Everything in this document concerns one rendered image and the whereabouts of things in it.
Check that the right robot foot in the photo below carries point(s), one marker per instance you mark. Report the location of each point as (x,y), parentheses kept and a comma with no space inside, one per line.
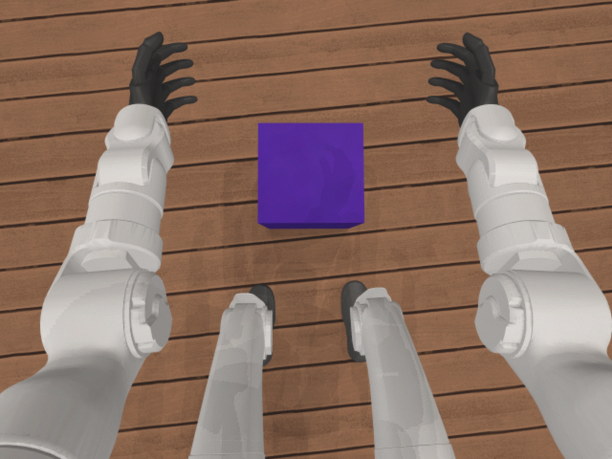
(350,292)

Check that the left robot upper arm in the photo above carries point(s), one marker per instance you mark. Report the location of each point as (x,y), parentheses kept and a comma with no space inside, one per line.
(98,328)

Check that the left robot shin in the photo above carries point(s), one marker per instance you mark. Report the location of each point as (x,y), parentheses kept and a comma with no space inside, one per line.
(243,298)

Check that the carton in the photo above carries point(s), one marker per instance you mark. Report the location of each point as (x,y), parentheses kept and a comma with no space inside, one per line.
(310,175)

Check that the robot right hand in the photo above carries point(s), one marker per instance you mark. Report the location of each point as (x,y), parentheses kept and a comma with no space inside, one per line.
(478,77)

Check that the robot right forearm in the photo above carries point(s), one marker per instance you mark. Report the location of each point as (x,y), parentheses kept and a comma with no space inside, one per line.
(516,226)

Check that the robot left hand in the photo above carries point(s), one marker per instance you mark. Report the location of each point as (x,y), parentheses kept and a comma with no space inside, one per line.
(147,75)

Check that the robot left forearm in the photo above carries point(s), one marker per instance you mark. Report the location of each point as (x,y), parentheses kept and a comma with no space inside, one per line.
(122,225)

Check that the right robot upper arm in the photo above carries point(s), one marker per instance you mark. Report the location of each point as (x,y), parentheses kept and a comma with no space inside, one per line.
(553,329)

